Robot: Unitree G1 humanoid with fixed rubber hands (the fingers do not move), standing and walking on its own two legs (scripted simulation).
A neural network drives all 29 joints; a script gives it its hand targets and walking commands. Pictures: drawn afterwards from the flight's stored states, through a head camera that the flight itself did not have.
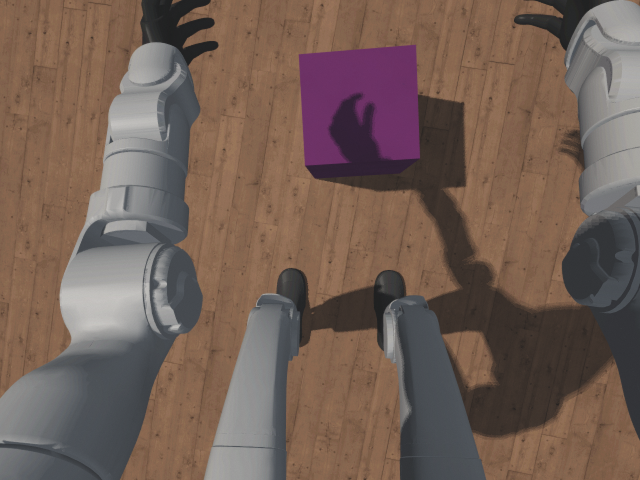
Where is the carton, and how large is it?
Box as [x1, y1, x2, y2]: [299, 45, 419, 178]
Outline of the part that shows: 415,45 299,54 305,165 315,178 398,173 419,158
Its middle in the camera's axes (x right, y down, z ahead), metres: +0.08 -0.26 +0.82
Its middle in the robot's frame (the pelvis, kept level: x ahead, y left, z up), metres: +0.57 -0.02 -0.54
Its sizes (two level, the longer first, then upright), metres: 0.210 0.200 0.250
